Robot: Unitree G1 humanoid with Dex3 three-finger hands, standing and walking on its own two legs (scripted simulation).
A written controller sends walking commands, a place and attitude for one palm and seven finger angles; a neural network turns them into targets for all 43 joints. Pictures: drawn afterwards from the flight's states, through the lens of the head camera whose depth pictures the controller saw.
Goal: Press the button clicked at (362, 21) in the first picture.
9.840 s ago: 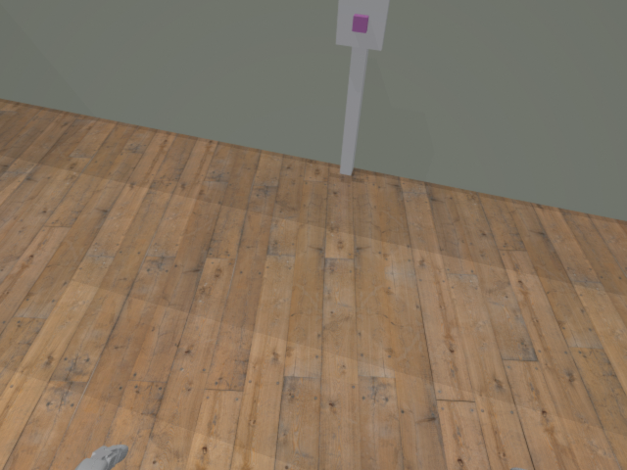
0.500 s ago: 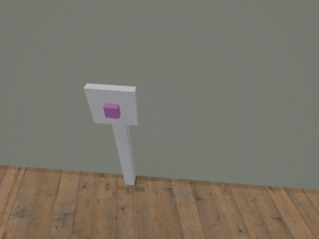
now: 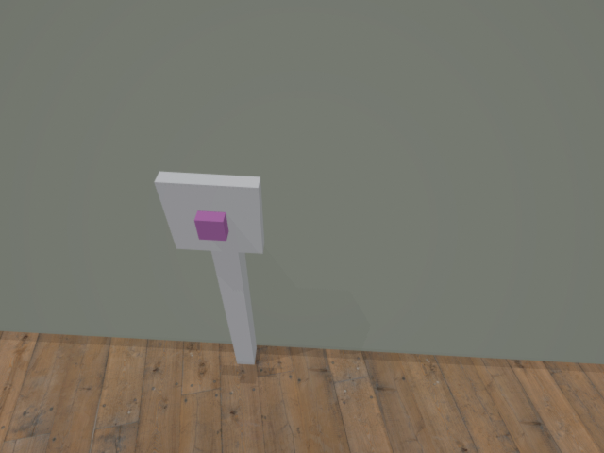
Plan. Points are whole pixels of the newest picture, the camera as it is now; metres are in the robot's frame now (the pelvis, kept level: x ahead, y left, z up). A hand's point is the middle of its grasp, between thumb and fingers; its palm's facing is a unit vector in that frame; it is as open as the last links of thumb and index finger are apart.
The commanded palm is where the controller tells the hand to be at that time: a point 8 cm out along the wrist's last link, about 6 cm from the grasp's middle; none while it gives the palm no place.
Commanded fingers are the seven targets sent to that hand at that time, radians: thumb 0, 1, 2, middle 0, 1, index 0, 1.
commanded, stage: come to a stop and stand still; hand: left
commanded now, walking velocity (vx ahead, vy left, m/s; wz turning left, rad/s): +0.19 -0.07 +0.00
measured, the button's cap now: (212, 224) +0.50 +0.20 -0.03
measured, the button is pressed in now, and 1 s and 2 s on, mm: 0 0 0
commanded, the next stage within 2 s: look again from close up in 1.58 s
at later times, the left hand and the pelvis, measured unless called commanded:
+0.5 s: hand out of the picture +0.08 +0.17 -0.18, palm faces +0.09 -0.97 -0.21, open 7.3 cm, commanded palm none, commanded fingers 0.00 0.90 0.90 -0.20 -0.30 -0.20 -0.30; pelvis +0.01 -0.01 -0.01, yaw +3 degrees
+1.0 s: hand out of the picture -0.04 +0.20 -0.17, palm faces +0.01 -0.99 -0.15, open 7.4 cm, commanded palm none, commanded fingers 0.00 0.90 0.90 -0.20 -0.30 -0.20 -0.30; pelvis -0.03 +0.02 +0.02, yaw +0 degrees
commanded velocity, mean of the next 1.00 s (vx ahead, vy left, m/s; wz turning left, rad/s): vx -0.02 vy -0.04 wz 0.00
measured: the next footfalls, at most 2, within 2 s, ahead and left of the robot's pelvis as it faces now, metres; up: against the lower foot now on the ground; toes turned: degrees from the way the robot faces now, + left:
right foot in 0.20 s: +0.15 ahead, -0.15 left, +0.00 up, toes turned -5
right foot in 1.14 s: +0.03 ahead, -0.14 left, +0.00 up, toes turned -1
